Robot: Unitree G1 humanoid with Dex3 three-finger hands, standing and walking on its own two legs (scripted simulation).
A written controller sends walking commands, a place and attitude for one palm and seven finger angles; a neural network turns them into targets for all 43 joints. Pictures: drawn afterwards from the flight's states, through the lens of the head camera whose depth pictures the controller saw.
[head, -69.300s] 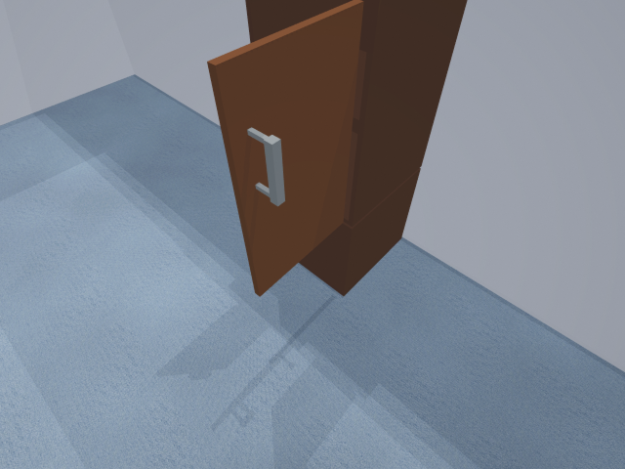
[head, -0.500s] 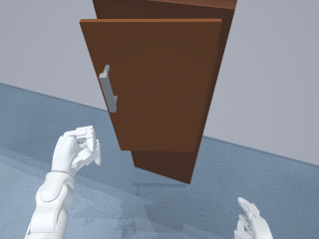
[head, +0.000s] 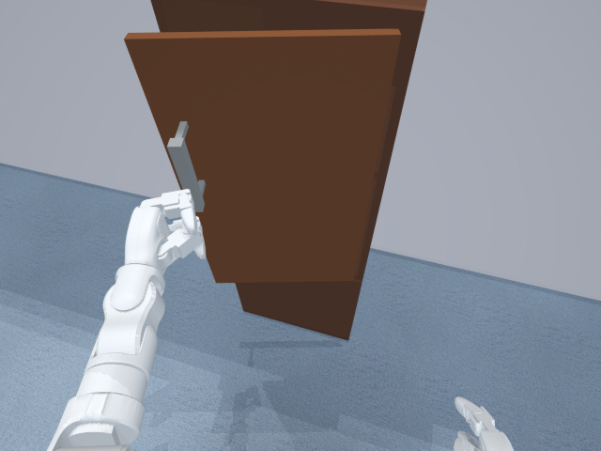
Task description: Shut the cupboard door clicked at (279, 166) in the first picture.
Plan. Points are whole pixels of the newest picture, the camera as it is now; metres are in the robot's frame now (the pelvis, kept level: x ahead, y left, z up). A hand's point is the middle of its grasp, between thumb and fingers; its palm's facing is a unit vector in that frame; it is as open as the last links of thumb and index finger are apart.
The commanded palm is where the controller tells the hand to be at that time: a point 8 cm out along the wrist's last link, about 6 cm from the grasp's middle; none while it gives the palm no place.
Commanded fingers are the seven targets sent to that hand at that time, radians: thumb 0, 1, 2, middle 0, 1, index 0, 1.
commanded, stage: bring the fist close to the handle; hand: left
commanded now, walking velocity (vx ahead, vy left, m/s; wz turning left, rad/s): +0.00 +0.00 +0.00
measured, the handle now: (190, 168) +0.51 +0.20 +0.09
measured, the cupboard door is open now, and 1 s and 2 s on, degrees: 17 16 2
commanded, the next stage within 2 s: push the door shut along its arc in 0.56 s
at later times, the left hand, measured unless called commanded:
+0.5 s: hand (199, 216) +0.41 +0.16 +0.09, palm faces +0.05 -1.00 -0.02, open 3.1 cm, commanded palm +0.38 +0.21 +0.09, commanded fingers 0.00 0.90 0.90 -1.30 -1.50 -1.30 -1.50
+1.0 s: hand (204, 196) +0.44 +0.16 +0.09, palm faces -0.03 -1.00 -0.02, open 3.1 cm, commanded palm +0.43 +0.21 +0.09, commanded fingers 0.00 0.90 0.90 -1.30 -1.50 -1.30 -1.50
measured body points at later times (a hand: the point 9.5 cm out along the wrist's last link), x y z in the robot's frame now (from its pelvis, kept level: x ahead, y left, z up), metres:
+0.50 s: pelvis -0.01 +0.00 +0.00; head +0.04 -0.01 +0.45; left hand +0.40 +0.21 +0.09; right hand +0.07 -0.26 -0.12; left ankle +0.01 +0.12 -0.71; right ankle +0.01 -0.11 -0.71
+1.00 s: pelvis -0.01 +0.01 -0.01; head +0.05 +0.01 +0.44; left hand +0.44 +0.21 +0.10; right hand +0.07 -0.25 -0.12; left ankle +0.01 +0.12 -0.71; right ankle +0.01 -0.11 -0.71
